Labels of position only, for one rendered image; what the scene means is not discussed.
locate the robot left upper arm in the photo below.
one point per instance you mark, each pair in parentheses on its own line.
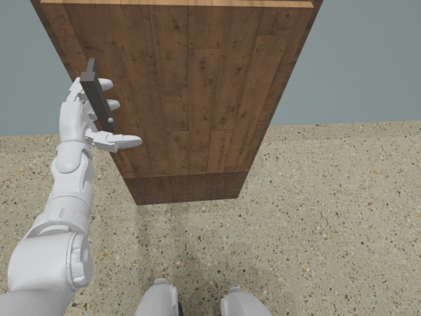
(46,272)

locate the handle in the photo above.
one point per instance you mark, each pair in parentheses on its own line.
(96,97)

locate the robot left thigh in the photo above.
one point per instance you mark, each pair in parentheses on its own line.
(159,300)

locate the cupboard door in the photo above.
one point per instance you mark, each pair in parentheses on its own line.
(196,80)

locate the left robot hand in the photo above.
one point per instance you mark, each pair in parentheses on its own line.
(75,118)

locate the robot left forearm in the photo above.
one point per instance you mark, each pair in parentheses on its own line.
(69,205)

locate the right robot shin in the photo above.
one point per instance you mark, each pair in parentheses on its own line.
(236,289)

